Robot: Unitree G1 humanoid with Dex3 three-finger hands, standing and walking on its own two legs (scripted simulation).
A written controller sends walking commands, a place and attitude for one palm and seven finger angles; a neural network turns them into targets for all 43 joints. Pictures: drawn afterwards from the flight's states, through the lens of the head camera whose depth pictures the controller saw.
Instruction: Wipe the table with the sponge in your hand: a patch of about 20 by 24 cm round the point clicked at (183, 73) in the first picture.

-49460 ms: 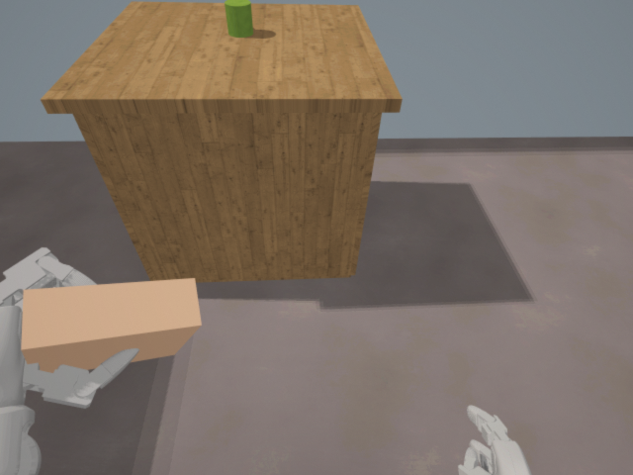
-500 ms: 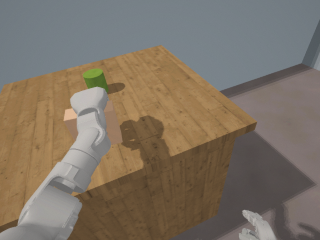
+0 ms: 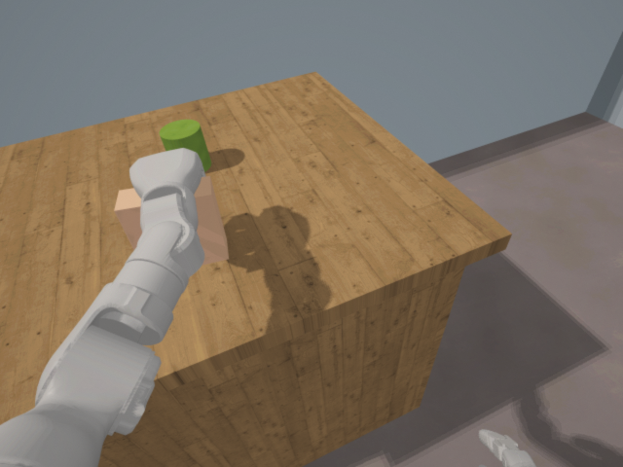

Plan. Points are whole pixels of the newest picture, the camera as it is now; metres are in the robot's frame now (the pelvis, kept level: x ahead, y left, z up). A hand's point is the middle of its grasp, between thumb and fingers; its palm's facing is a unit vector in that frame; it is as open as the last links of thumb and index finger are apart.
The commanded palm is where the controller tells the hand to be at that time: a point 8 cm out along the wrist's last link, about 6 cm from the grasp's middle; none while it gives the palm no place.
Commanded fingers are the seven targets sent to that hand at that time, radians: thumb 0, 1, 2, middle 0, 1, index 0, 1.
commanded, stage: wipe forward along the third lane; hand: left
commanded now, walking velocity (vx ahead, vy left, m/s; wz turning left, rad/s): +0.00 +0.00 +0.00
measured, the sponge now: (182, 239) +0.41 +0.22 +0.09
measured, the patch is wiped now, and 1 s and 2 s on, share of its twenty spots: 0.90 1.00 1.00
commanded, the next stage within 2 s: wipe back along the third lane in 0.22 s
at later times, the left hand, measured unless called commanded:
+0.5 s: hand (175, 192) +0.46 +0.22 +0.15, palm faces +0.01 -0.01 -1.00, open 9.1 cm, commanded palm +0.42 +0.21 +0.17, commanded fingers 0.00 0.10 1.30 -1.20 -1.60 -1.20 -1.60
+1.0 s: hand (176, 213) +0.41 +0.21 +0.15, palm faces +0.10 -0.03 -0.99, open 9.1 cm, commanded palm +0.36 +0.19 +0.17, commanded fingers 0.00 0.10 1.30 -1.20 -1.60 -1.20 -1.60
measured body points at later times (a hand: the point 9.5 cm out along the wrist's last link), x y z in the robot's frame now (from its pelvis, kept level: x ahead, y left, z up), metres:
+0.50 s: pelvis +0.01 +0.03 +0.00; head +0.01 +0.00 +0.45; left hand +0.45 +0.22 +0.20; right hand +0.11 -0.23 -0.13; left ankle +0.01 +0.14 -0.74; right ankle -0.01 -0.07 -0.74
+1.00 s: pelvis +0.02 +0.04 +0.00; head -0.01 +0.01 +0.45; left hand +0.40 +0.20 +0.20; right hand +0.27 -0.16 -0.07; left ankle +0.01 +0.14 -0.74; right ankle -0.01 -0.07 -0.74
